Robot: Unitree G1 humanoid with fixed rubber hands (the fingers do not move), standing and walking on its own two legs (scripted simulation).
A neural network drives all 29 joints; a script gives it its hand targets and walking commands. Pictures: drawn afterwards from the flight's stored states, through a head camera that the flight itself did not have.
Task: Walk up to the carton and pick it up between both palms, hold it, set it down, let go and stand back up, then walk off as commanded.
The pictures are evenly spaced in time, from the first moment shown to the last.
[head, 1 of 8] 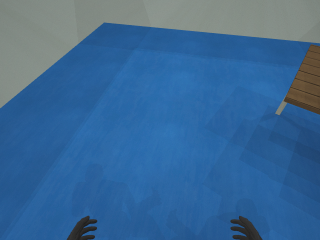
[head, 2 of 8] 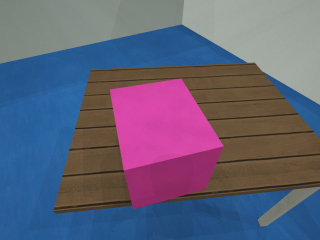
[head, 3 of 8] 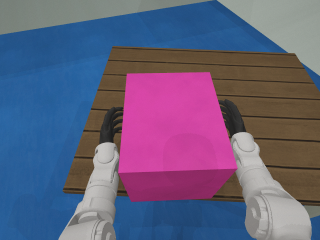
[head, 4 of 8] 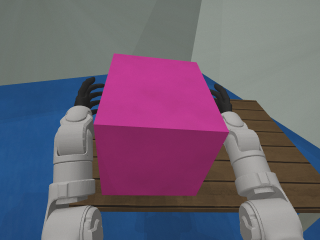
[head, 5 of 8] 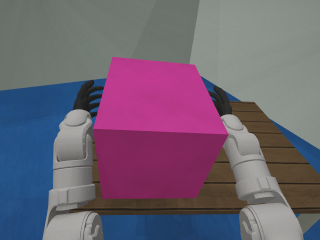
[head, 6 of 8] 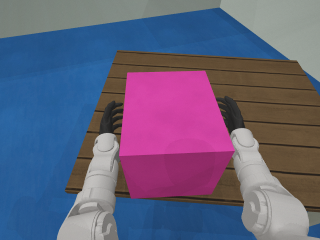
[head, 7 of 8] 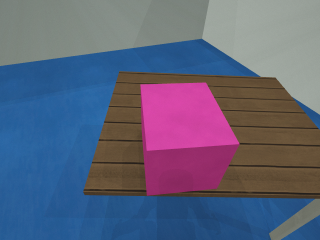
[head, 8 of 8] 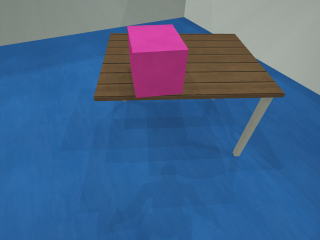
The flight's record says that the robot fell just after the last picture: no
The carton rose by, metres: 0.20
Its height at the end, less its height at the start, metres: +0.00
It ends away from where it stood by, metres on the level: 0.02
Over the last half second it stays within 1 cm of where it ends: yes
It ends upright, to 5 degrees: yes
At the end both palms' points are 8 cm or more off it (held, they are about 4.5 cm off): yes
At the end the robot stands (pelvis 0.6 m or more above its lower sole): yes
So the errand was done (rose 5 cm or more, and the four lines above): yes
